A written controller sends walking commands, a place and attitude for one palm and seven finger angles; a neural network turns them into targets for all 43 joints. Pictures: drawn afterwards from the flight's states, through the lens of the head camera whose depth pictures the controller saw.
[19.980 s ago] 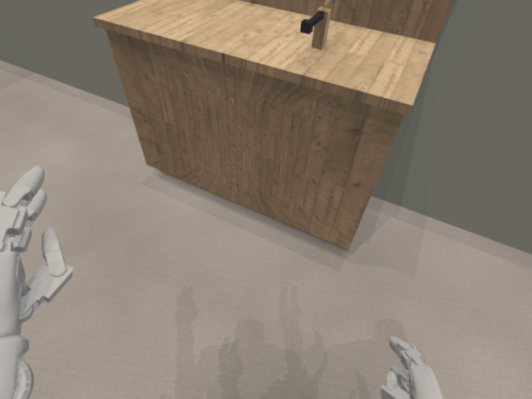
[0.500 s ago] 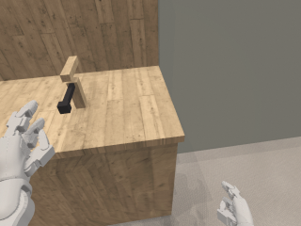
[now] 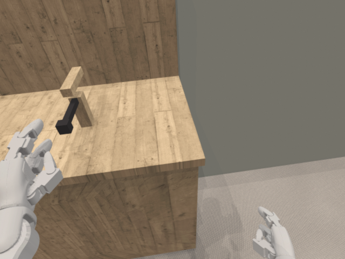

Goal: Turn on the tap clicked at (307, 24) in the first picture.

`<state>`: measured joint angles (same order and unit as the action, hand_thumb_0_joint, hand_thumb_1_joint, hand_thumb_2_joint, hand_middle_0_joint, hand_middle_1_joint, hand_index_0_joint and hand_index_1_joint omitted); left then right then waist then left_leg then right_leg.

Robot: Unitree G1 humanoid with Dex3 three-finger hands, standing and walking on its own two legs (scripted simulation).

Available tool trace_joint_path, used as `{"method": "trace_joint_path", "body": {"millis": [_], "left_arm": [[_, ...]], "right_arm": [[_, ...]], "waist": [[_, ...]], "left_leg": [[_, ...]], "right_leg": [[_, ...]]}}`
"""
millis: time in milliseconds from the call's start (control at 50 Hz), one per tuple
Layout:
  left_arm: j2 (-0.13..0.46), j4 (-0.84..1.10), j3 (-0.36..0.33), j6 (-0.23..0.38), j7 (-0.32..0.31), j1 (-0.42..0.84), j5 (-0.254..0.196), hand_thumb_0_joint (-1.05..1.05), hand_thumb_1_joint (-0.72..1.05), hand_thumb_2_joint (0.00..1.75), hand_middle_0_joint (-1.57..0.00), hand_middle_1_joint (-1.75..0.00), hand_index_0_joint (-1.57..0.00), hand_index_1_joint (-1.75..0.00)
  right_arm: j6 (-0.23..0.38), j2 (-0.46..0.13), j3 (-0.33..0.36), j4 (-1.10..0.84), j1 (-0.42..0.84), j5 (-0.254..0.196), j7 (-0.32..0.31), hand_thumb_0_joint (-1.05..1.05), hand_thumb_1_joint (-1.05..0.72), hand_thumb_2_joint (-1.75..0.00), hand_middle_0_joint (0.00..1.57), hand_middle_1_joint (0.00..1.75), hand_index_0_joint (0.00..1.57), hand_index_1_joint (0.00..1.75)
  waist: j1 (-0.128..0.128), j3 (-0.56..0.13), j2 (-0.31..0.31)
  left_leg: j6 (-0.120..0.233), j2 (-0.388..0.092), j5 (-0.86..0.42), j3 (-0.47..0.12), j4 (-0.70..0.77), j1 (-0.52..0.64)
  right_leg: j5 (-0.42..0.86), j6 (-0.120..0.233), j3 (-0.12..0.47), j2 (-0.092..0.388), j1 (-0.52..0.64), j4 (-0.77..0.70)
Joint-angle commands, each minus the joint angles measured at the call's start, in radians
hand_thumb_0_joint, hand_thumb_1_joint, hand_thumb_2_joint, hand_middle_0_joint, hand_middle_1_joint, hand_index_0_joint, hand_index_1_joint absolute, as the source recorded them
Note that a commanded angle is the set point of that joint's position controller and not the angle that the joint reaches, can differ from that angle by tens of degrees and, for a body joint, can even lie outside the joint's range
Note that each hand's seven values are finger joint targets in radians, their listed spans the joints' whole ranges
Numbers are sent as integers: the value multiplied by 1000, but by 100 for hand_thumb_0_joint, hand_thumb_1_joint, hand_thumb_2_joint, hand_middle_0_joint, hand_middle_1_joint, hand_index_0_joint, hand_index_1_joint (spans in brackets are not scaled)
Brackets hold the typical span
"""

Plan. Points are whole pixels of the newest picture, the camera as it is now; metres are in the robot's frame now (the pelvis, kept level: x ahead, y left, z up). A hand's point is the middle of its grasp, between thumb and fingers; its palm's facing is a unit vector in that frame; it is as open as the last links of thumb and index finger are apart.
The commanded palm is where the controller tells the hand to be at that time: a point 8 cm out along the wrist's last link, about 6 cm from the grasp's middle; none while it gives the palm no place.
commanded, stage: turn the palm inward beside the body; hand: left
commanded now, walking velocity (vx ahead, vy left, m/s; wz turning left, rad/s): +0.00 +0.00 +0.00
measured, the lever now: (64, 126) +0.35 +0.33 +0.16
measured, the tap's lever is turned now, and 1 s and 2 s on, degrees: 0 0 0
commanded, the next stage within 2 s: reach beside the lever's end, fingers flat in 0.02 s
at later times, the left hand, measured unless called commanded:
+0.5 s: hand (57, 166) +0.21 +0.25 +0.19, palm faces +0.47 -0.87 -0.12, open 7.4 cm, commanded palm +0.16 +0.29 +0.19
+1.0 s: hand (53, 159) +0.23 +0.28 +0.17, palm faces +0.51 -0.85 -0.12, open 7.5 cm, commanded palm +0.19 +0.32 +0.18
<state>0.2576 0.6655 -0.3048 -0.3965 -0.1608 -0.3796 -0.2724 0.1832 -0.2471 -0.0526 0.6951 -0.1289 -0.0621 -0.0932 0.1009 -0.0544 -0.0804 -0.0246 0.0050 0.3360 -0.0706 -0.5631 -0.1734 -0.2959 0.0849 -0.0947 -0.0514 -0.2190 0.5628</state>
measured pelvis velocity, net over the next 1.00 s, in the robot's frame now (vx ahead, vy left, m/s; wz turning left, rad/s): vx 0.00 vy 0.01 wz -0.01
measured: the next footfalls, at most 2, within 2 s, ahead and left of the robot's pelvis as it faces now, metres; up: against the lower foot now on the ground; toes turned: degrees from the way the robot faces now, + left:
none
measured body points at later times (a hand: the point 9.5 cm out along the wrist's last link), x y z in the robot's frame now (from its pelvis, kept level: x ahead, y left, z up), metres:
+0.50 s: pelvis +0.00 +0.01 +0.00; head -0.04 -0.02 +0.45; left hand +0.18 +0.29 +0.20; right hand +0.21 -0.20 -0.07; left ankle -0.02 +0.14 -0.73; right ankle +0.01 -0.06 -0.73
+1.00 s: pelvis +0.00 +0.01 +0.00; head -0.03 -0.01 +0.45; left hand +0.20 +0.32 +0.18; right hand +0.20 -0.20 -0.08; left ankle -0.02 +0.14 -0.73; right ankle +0.01 -0.06 -0.73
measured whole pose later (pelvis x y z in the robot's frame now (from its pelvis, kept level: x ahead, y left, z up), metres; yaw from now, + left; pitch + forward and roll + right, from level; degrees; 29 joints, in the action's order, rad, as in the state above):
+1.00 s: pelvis +0.00 +0.01 +0.00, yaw -1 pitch -2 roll +1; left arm 0.27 0.38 -0.36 -0.32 -0.15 -0.18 -0.24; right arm 0.19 -0.24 -0.04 0.71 -0.15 -0.06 -0.12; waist 0.08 -0.03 -0.06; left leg -0.01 0.02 0.32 -0.05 -0.54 -0.18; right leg -0.28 0.07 -0.08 -0.04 -0.24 0.55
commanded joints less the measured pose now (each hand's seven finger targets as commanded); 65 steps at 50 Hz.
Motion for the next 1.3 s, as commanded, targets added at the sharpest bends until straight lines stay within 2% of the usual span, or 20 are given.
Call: {"method": "trace_joint_path", "body": {"millis": [0,80,100,160,300,360,400,500,560,600,660,700,780,820,980,1000,1060,1100,1160,1280], "left_arm": [[172,212,-103,85,-7,133,10,0,90,90,-20,-30,-20,-30],[160,218,-98,94,-5,120,6,0,90,90,-20,-30,-20,-30],[166,218,-102,95,-4,116,11,0,90,90,-20,-30,-20,-30],[150,163,-91,90,-1,151,3,0,90,90,-20,-30,-20,-30],[166,137,-100,92,-7,222,17,0,90,90,-20,-30,-20,-30],[153,106,-77,98,-6,259,20,0,90,90,-20,-30,-20,-30],[170,115,-93,101,-12,253,29,0,90,90,-20,-30,-20,-30],[168,78,-89,98,-19,288,36,0,90,90,-20,-30,-20,-30],[153,54,-74,100,-24,316,35,0,90,90,-20,-29,-20,-29],[180,37,-102,99,-28,322,42,0,90,90,-20,-29,-20,-29],[170,19,-95,104,-25,323,40,0,90,90,-19,-28,-19,-28],[186,20,-115,113,-23,319,43,0,90,90,-19,-28,-19,-28],[202,-24,-139,121,-11,326,30,0,90,90,-19,-27,-19,-27],[195,-39,-130,131,-9,358,32,0,90,90,-19,-26,-19,-26],[225,-113,-140,161,11,426,33,0,90,90,-18,-24,-18,-24],[230,-120,-139,163,10,446,42,0,90,90,-18,-24,-18,-24],[252,-180,-165,161,13,458,30,0,90,90,-18,-23,-18,-23],[276,-193,-179,166,15,503,38,0,90,90,-18,-22,-18,-22],[280,-237,-187,179,22,513,28,0,90,90,-17,-22,-17,-22],[306,-321,-206,199,51,550,25,0,90,90,-17,-20,-17,-20]], "right_arm": [[72,-83,31,-178,188,2,-8,0,-90,-90,20,30,20,30],[79,-85,35,-186,167,6,-7,0,-90,-90,20,30,20,30],[79,-84,32,-179,171,3,-6,0,-90,-90,20,30,20,30],[79,-85,34,-178,166,3,-10,0,-90,-90,20,30,20,30],[81,-84,31,-173,173,2,-15,0,-90,-90,20,30,20,30],[83,-86,32,-174,165,6,-18,0,-90,-90,20,30,20,30],[84,-84,31,-176,175,7,-17,0,-90,-90,20,30,20,30],[73,-84,30,-172,175,8,-19,0,-90,-90,20,30,20,30],[70,-86,33,-177,165,10,-21,0,-90,-90,20,30,20,30],[65,-85,32,-168,167,10,-23,0,-90,-90,20,30,20,30],[62,-88,37,-175,157,13,-23,0,-90,-90,20,30,20,30],[60,-85,36,-170,157,12,-21,0,-90,-90,20,30,20,30],[58,-89,42,-171,142,12,-24,0,-90,-90,20,30,20,30],[59,-85,39,-164,145,8,-26,0,-90,-90,20,30,20,30],[71,-97,47,-156,129,7,-36,0,-90,-90,20,30,20,30],[68,-94,43,-147,141,7,-39,0,-90,-90,20,30,20,30],[66,-99,46,-150,129,7,-41,0,-90,-90,20,30,20,30],[60,-98,46,-143,140,5,-43,0,-90,-90,20,30,20,30],[61,-101,49,-148,124,7,-42,0,-90,-90,20,30,20,30],[58,-110,55,-147,103,2,-43,0,-90,-90,20,30,20,30]], "waist": [[5,-63,54],[2,-89,81],[7,-80,36],[-4,-48,91],[0,-55,32],[-8,-51,66],[3,-63,9],[-1,-54,19],[-10,-64,69],[-2,-67,13],[-9,-83,60],[-3,-89,21],[-9,-95,67],[-15,-70,18],[-24,-85,48],[-23,-70,-1],[-24,-89,78],[-24,-83,16],[-27,-116,61],[-33,-128,42]], "left_leg": [[54,13,-190,39,52,-59],[53,13,-223,37,50,-57],[52,15,-223,39,53,-52],[53,12,-199,33,59,-67],[50,17,-183,31,73,-59],[50,18,-169,26,81,-65],[47,20,-175,28,86,-53],[44,19,-173,25,96,-57],[45,19,-179,23,97,-59],[41,20,-181,27,101,-55],[43,19,-206,29,98,-51],[38,19,-223,30,99,-44],[42,18,-225,32,94,-60],[39,20,-205,32,101,-58],[45,23,-187,30,99,-61],[44,24,-181,33,103,-52],[48,24,-177,29,101,-78],[48,25,-182,35,101,-68],[49,23,-205,35,95,-74],[51,24,-227,39,89,-78]], "right_leg": [[176,-100,105,95,67,-139],[245,-101,93,96,80,-114],[223,-92,89,89,73,-117],[187,-95,89,87,50,-127],[123,-83,83,78,42,-131],[97,-81,79,75,37,-131],[101,-76,79,74,43,-131],[90,-72,72,68,41,-132],[99,-75,69,67,44,-127],[100,-71,72,67,49,-130],[136,-72,70,65,61,-123],[159,-68,70,64,69,-119],[176,-75,74,65,72,-117],[142,-71,77,66,55,-127],[126,-73,80,64,50,-130],[111,-69,79,63,41,-135],[116,-77,87,65,62,-135],[118,-73,91,67,60,-139],[166,-78,93,68,80,-128],[207,-78,92,67,82,-118]]}}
